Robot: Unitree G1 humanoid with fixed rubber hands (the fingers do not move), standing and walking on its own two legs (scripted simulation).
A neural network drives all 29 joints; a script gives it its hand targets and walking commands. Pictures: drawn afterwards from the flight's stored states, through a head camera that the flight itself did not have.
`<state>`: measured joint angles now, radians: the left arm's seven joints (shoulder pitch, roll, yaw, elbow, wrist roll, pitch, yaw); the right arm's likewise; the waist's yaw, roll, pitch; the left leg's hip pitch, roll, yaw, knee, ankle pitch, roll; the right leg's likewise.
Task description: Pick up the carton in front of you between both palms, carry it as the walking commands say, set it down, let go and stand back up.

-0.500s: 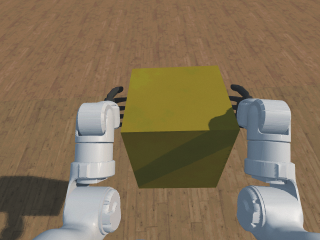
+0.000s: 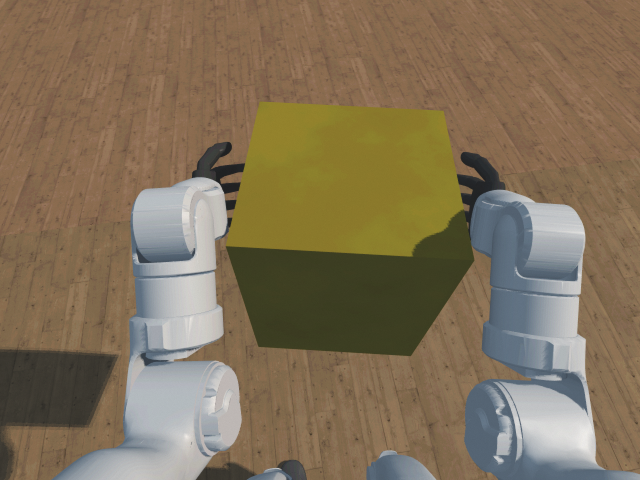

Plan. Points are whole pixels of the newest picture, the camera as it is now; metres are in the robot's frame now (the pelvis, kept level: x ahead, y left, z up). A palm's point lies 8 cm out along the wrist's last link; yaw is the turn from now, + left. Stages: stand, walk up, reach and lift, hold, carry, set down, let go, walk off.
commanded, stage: carry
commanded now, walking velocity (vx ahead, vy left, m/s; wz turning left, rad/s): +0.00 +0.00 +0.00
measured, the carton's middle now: (342, 240) +0.39 -0.01 +0.06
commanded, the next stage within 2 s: none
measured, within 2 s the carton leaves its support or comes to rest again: neither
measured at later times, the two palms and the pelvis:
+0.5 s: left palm (203, 159) +0.45 +0.15 +0.15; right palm (461, 147) +0.46 -0.15 +0.15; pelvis +0.11 -0.02 -0.01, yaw +1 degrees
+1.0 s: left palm (218, 38) +0.69 +0.16 +0.16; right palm (424, 38) +0.67 -0.14 +0.16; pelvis +0.31 +0.02 -0.01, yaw -1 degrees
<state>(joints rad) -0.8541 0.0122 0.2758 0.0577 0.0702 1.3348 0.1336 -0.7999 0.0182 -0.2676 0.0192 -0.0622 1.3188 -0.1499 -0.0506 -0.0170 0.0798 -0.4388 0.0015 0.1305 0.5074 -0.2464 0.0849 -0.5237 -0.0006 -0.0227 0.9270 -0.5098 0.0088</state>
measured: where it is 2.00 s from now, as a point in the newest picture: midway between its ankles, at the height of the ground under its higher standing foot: (306, 234)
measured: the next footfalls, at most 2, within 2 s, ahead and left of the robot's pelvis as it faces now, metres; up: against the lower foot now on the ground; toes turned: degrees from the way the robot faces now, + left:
right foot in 0.10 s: +0.14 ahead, -0.11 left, +0.00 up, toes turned -3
left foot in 0.96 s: +0.47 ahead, +0.08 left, +0.04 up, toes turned +6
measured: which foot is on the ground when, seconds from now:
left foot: down 0.00-0.70, up 0.72-0.94, down 0.96-1.00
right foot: up 0.00-0.08, down 0.10-0.96, up 0.98-1.00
